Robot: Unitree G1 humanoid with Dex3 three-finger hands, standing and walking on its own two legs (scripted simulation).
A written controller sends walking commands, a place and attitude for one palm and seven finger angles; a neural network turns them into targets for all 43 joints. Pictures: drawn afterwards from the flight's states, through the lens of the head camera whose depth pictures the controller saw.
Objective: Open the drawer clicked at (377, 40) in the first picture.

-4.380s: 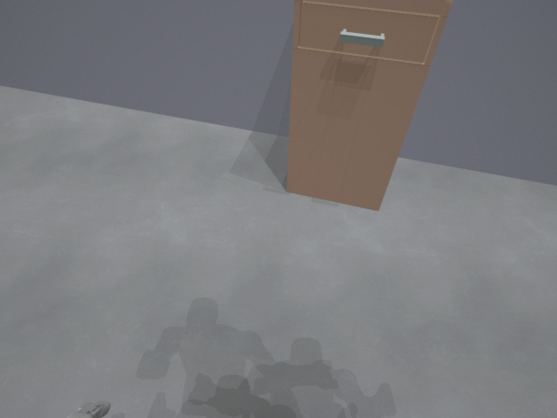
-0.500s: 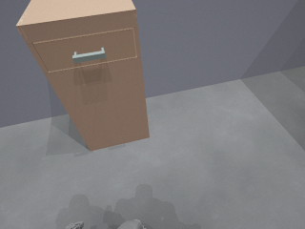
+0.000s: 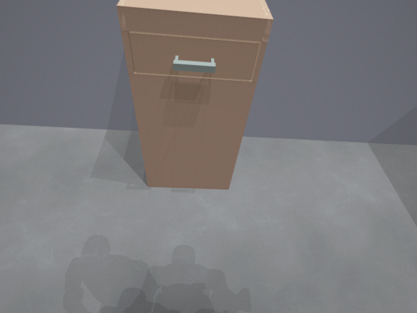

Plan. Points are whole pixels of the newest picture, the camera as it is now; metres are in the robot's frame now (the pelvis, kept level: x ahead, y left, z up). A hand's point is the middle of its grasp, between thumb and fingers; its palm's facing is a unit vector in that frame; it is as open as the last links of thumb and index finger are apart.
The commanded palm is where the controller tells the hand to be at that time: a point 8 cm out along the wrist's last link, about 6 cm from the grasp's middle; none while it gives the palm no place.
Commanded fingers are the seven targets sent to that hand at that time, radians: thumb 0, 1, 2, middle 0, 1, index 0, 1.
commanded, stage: take the last steps up to it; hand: left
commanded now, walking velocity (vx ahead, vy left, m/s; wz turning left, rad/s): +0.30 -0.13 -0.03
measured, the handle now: (194, 63) +0.84 +0.13 +0.03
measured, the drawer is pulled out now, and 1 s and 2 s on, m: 0.00 0.00 0.00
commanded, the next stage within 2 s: come to a stop and stand still in 0.92 s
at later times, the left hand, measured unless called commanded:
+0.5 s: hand out of the picture +0.13 +0.10 -0.17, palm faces +0.04 -0.98 -0.21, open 7.2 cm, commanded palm none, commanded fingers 0.00 0.90 0.90 -0.20 -0.30 -0.20 -0.30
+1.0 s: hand (171, 260) +0.27 +0.11 -0.18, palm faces +0.05 -0.99 -0.16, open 7.4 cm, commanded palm none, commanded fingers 0.00 0.90 0.90 -0.20 -0.30 -0.20 -0.30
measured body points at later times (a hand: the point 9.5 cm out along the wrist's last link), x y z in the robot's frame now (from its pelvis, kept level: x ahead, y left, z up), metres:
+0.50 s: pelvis +0.10 -0.08 +0.00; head +0.11 -0.09 +0.45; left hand +0.13 +0.15 -0.15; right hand +0.08 -0.32 -0.17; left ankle +0.09 +0.05 -0.67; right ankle +0.09 -0.16 -0.74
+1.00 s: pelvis +0.27 -0.07 +0.00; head +0.28 -0.06 +0.45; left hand +0.27 +0.16 -0.17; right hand +0.32 -0.31 -0.15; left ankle +0.29 +0.04 -0.74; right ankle +0.28 -0.20 -0.68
